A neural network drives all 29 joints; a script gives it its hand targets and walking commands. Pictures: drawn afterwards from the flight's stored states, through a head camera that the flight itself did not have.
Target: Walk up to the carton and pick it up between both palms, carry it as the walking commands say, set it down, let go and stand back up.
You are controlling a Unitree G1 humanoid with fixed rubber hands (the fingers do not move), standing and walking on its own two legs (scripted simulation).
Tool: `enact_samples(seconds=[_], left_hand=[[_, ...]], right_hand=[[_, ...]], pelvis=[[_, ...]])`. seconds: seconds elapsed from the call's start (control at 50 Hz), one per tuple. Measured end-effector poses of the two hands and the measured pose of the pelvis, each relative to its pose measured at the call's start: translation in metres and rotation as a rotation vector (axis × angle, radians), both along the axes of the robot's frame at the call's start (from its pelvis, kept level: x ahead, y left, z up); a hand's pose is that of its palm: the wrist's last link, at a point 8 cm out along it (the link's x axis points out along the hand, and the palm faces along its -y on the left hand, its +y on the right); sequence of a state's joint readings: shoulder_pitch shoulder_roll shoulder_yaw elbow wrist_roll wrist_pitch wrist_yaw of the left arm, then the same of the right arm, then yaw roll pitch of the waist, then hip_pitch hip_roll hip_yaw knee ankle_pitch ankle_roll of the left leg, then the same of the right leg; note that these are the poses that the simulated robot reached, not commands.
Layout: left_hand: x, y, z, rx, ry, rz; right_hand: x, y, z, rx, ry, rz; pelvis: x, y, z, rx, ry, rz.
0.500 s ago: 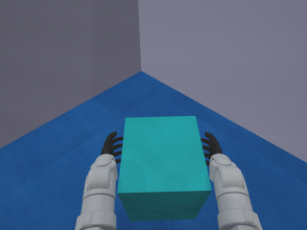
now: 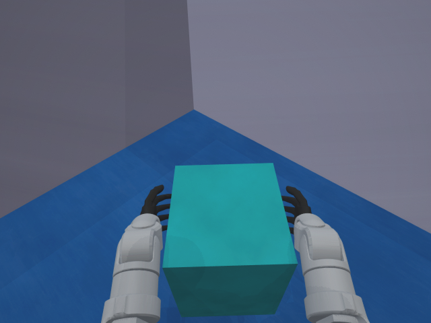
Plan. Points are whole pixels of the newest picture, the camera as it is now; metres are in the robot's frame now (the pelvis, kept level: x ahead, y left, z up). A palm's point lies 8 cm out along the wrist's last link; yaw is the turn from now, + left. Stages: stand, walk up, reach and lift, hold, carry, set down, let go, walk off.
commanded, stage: reach and lift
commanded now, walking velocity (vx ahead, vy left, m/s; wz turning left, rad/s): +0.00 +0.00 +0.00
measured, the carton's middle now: (226, 241) +0.29 +0.00 -0.03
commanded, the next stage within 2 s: hold in 0.64 s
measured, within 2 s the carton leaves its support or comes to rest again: neither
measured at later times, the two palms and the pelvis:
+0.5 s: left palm (152, 221) +0.30 +0.15 +0.04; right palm (303, 224) +0.29 -0.14 +0.04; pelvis +0.02 +0.01 +0.00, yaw -1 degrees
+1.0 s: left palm (150, 226) +0.29 +0.15 +0.04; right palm (305, 230) +0.28 -0.14 +0.04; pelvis +0.01 +0.01 +0.00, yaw -1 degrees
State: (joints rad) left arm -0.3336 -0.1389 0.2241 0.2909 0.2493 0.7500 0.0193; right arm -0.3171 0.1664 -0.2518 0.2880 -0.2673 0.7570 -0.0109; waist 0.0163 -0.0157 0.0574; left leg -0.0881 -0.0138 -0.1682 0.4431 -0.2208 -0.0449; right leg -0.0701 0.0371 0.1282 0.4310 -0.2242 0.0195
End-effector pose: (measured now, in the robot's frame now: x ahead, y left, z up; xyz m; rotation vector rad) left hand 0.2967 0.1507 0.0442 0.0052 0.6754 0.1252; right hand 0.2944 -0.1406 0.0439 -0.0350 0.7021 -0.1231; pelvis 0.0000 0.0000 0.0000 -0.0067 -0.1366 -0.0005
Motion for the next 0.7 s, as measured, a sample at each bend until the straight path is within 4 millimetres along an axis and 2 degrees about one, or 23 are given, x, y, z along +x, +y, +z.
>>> enact_samples(seconds=[0.32, 0.54, 0.7], left_hand=[[0.004, -0.006, 0.003, 0.014, -0.014, -0.037], [0.003, -0.001, -0.004, 0.012, 0.010, -0.033], [-0.001, 0.000, -0.001, 0.024, 0.003, -0.038]], right_hand=[[-0.005, -0.006, 0.001, 0.004, -0.014, -0.030], [-0.003, -0.001, -0.003, -0.020, 0.010, -0.008], [-0.007, 0.000, -0.002, -0.027, 0.003, 0.001]], pelvis=[[0.010, 0.008, 0.001, 0.003, -0.007, -0.011], [0.017, 0.010, 0.002, 0.001, -0.012, -0.009], [0.020, 0.011, 0.003, 0.003, -0.012, -0.006]])
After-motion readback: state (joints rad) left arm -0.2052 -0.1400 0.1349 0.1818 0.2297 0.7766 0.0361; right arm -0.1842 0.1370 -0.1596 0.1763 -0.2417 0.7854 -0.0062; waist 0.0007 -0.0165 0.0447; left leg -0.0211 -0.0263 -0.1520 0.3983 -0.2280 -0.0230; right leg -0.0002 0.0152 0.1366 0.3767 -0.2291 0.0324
